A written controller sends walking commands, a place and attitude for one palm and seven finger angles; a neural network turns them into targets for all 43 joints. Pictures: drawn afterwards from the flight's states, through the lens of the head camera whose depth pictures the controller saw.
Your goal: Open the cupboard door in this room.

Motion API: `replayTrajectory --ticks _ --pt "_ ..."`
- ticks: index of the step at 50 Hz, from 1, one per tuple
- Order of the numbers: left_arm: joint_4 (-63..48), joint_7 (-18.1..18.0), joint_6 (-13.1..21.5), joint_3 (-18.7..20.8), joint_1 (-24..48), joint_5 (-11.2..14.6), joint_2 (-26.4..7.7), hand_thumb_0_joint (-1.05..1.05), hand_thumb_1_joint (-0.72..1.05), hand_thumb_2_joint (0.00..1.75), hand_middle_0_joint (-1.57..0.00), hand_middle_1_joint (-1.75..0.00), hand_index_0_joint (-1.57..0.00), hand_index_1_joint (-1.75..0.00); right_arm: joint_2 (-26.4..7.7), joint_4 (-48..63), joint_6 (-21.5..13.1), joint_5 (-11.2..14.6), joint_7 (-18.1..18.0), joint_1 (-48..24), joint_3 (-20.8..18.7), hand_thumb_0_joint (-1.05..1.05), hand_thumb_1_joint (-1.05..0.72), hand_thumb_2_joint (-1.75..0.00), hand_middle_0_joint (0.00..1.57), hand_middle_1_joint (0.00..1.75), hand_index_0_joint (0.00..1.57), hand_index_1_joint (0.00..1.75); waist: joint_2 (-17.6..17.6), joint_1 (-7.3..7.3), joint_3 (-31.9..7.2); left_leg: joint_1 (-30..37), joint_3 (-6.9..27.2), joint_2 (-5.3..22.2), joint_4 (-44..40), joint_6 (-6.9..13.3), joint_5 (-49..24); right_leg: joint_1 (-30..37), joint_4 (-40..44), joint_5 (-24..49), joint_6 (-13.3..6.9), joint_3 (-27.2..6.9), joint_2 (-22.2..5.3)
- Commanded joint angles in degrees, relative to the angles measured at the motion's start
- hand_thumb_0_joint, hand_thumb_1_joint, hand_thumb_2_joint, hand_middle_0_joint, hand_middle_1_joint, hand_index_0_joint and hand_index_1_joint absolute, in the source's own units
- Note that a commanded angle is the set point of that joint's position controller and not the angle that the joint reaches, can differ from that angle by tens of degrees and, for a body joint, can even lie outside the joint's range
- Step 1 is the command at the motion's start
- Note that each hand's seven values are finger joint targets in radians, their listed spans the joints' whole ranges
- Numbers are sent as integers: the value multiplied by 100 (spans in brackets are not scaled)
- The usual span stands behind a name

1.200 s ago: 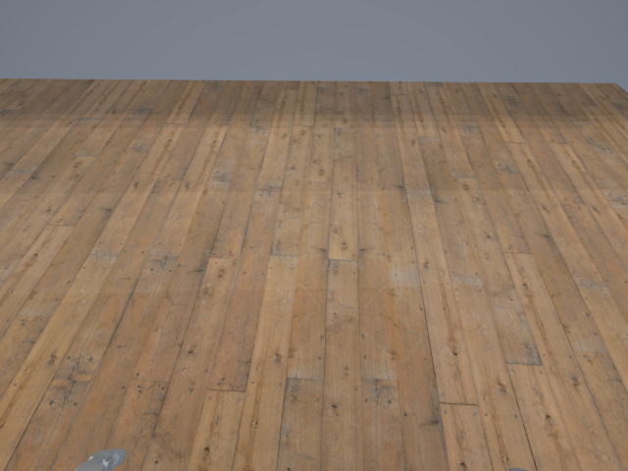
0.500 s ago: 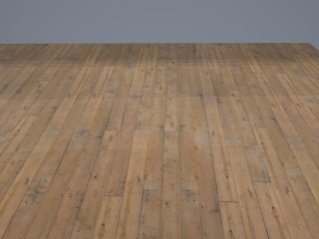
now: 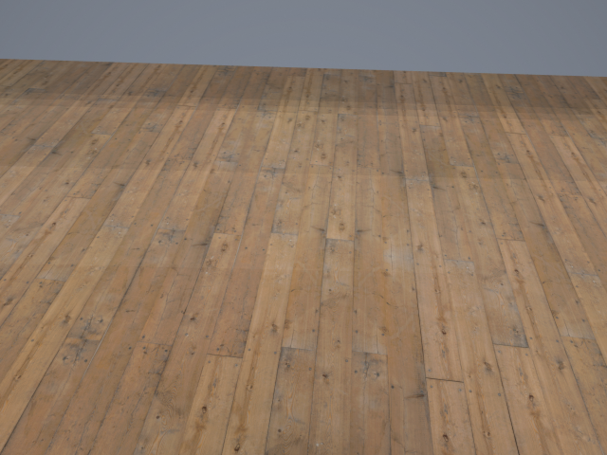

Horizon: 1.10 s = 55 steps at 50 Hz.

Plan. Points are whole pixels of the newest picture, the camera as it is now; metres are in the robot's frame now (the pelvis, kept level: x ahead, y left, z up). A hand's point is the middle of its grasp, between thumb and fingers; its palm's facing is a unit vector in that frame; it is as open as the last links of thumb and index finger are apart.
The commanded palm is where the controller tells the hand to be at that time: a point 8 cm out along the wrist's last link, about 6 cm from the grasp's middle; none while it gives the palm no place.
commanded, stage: turn or walk to find it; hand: left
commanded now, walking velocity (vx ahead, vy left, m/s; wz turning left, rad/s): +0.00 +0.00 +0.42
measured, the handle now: out of the picture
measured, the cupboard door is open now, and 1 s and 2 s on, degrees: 0 0 0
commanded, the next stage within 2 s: none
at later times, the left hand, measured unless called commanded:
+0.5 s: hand out of the picture +0.01 +0.20 -0.15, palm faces +0.20 -0.93 -0.30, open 7.4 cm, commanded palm none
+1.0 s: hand out of the picture -0.15 +0.21 -0.18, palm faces +0.45 -0.86 -0.22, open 7.4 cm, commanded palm none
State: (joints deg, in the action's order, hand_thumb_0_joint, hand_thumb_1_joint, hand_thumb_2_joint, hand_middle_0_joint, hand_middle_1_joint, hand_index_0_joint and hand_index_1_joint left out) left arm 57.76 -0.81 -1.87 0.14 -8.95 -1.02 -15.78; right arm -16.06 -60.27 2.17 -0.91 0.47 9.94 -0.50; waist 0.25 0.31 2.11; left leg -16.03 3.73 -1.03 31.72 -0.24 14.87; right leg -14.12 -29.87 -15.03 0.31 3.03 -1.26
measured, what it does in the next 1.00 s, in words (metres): steps on the spot, turning left: right foot, then left foot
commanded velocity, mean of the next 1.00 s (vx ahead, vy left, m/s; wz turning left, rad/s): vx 0.00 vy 0.00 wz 0.42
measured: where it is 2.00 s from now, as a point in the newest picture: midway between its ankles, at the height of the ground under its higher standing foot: outside the picture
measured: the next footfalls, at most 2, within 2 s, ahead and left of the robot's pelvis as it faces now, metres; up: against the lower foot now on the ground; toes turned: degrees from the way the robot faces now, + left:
right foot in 0.44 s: +0.00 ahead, -0.13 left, +0.00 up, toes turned +10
left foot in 0.86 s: -0.07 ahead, +0.11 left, +0.00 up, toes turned +26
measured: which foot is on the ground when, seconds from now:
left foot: down 0.00-0.44, up 0.46-0.84, down 0.86-1.00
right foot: down 0.00-0.10, up 0.12-0.42, down 0.44-0.88, up 0.90-1.00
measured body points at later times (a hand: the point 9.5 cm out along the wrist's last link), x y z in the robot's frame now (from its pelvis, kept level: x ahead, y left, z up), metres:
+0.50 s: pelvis -0.04 -0.03 +0.00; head -0.01 -0.04 +0.45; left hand +0.00 +0.25 -0.13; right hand +0.05 -0.28 -0.16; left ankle +0.00 +0.11 -0.71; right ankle -0.04 -0.14 -0.74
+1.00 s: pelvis -0.07 +0.01 +0.00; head -0.06 +0.06 +0.45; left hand -0.17 +0.25 -0.17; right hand +0.12 -0.17 -0.12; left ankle -0.11 +0.09 -0.73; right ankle -0.04 -0.14 -0.67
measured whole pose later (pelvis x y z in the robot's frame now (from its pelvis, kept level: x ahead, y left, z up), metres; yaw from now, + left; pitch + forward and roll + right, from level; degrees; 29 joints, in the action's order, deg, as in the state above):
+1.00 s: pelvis -0.07 +0.01 +0.00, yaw +25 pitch -1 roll -1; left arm 56.2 -1.2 -4.3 3.6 -15.7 -1.3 -15.1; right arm -10.5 -53.5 1.3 -0.9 0.1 7.9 -1.8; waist -3.6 -1.7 4.8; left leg -14.3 -2.1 -0.3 31.9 2.8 17.0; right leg -24.0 -60.3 -28.8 3.8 3.5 -5.3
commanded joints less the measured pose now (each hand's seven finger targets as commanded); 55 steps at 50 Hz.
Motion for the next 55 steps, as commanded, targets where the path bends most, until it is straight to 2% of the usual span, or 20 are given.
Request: replayTrajectory --ticks 1,3,5,6,11,16,20,21,22,23,24,27,37,40,42,43,44,45,49,55 --pt "-519 -134 60 279 4 -5 -1110 0 90 90 -20 -30 -20 -30 -635 438 -60 28 -48 262 -237 0 -90 -90 20 30 20 30 -730 62 -379 -52 -47 338 406 41 -446 -9 515 972 -537 -833 -1491" --pt "-661 -128 26 289 102 -12 -972 0 90 90 -20 -30 -20 -30 -666 492 -65 6 -25 362 -278 0 -90 -90 20 30 20 30 -253 128 -286 26 413 546 -86 181 -866 -380 15 349 -263 -378 -1099" --pt "-804 -116 3 259 216 20 -619 0 90 90 -20 -30 -20 -30 -1037 591 -119 -51 -44 473 -368 0 -90 -90 20 30 20 30 1219 189 -22 -186 2304 1450 -1343 824 -1277 -782 -1545 -939 199 216 -13" --pt "-850 -143 2 281 214 14 -581 0 90 90 -20 -30 -20 -30 -1057 616 -140 -34 -92 555 -410 0 -90 -90 20 30 20 30 1360 212 -60 -15 2818 1671 -1650 1172 -1656 -1044 -2405 -1682 173 -162 19" --pt "-785 -90 37 305 -59 42 -323 0 90 90 -20 -30 -20 -30 -856 767 -146 -33 -199 404 -458 0 -90 -90 20 30 20 30 863 68 -658 785 2081 1209 -1089 1168 -2209 -1295 -2574 -1340 235 -429 -38" --pt "-879 -95 49 311 -59 86 -131 0 90 90 -20 -30 -20 -30 -819 780 -74 -57 -190 644 -545 0 -90 -90 20 30 20 30 900 183 -816 897 2305 1094 -1041 1109 -2268 -785 -1437 -1286 247 -373 163" --pt "-737 -121 82 392 -712 84 -289 0 90 90 -20 -30 -20 -30 -743 925 -6 -17 -115 354 -589 0 -90 -90 20 30 20 30 721 -124 -793 -174 2025 554 -787 579 -1138 788 605 -21 210 -196 226" --pt "-703 -146 108 458 -924 38 -555 0 90 90 -20 -30 -20 -30 -521 998 12 25 -81 320 -573 0 -90 -90 20 30 20 30 128 -199 -760 -1037 1594 230 -287 285 -143 1537 1082 -23 45 -637 -380" --pt "-772 -180 152 561 -929 -64 -1065 0 90 90 -20 -30 -20 -30 -157 1131 10 37 -71 362 -520 0 -90 -90 20 30 20 30 -1488 -245 -552 -2205 450 -459 1193 -138 1122 1819 1664 -663 -491 -2369 -1947" --pt "-918 -189 136 514 -634 -26 -1105 0 90 90 -20 -30 -20 -30 -398 1189 4 -53 -86 75 -584 0 -90 -90 20 30 20 30 -1447 -287 -142 -2135 281 -323 2308 -162 1615 630 1745 -167 -833 -2642 -2544" --pt "-1031 -185 147 469 -241 -28 -943 0 90 90 -20 -30 -20 -30 -456 1122 46 -66 -34 243 -623 0 -90 -90 20 30 20 30 -969 -30 -74 -1810 413 -185 2995 -129 1190 26 1761 -384 -862 -2086 -2230" --pt "-1065 -153 222 367 84 -11 -538 0 90 90 -20 -30 -20 -30 -333 804 108 -42 39 502 -579 0 -90 -90 20 30 20 30 -1001 223 345 -1735 39 27 3701 -221 521 -114 1462 656 -679 -1051 -1467" --pt "-687 -155 213 443 -1099 -95 -798 0 90 90 -20 -30 -20 -30 -101 981 62 31 30 -397 -366 0 -90 -90 20 30 20 30 -1125 -294 47 -1133 -648 208 1720 -321 1109 902 674 3095 -914 -475 -1737" --pt "-650 -153 190 517 -949 -96 -902 0 90 90 -20 -30 -20 -30 -107 913 -24 63 14 -105 -351 0 -90 -90 20 30 20 30 -1201 -161 -280 -380 -828 144 510 -218 809 934 169 3380 -735 -262 -1746" --pt "-654 -125 150 495 -885 -4 -814 0 90 90 -20 -30 -20 -30 -400 782 -118 34 7 427 -398 0 -90 -90 20 30 20 30 -503 137 -676 1004 -647 288 -936 -86 -826 319 -895 2640 -231 226 -1430" --pt "-817 -89 119 452 -963 53 -466 0 90 90 -20 -30 -20 -30 -966 783 -182 -12 -18 635 -530 0 -90 -90 20 30 20 30 1114 217 -926 2053 1003 1666 -1097 441 -2755 -1108 -2026 16 209 590 -729" --pt "-956 -106 78 332 -778 20 -226 0 90 90 -20 -30 -20 -30 -1280 721 -147 60 -62 880 -589 0 -90 -90 20 30 20 30 1672 274 -1002 2041 1747 2458 -975 1098 -4898 -1678 -2808 -2348 377 215 -403" --pt "-976 -129 11 345 -548 -6 -349 0 90 90 -20 -30 -20 -30 -1171 700 -107 45 -86 889 -579 0 -90 -90 20 30 20 30 962 318 -812 1685 1189 2454 -888 1265 -4550 -1523 -3222 -2176 312 -58 -535" --pt "-707 -40 -13 430 -437 1 -306 0 90 90 -20 -30 -20 -30 -699 845 -176 -3 -186 188 -419 0 -90 -90 20 30 20 30 807 58 -313 1034 774 1542 -1097 954 -3412 -1636 -3586 -1036 397 -234 -508" --pt "-674 -11 -39 450 -405 -6 -277 0 90 90 -20 -30 -20 -30 -631 862 -199 17 -168 324 -455 0 -90 -90 20 30 20 30 719 62 -326 1007 849 1307 -1358 932 -2470 -1560 -3112 -580 524 -198 -417"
